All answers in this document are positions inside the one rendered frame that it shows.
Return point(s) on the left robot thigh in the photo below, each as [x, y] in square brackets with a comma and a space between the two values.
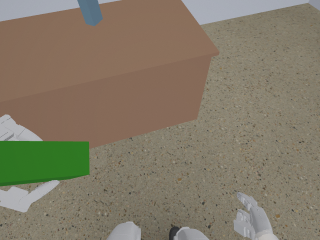
[125, 231]

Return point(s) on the robot right foot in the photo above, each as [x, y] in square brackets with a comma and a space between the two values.
[173, 232]

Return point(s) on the table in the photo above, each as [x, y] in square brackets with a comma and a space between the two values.
[142, 68]

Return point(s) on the left robot hand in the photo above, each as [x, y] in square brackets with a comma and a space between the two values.
[16, 198]

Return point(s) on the right robot hand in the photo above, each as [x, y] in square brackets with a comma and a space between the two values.
[249, 224]

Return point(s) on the sponge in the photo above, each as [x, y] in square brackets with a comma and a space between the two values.
[26, 162]

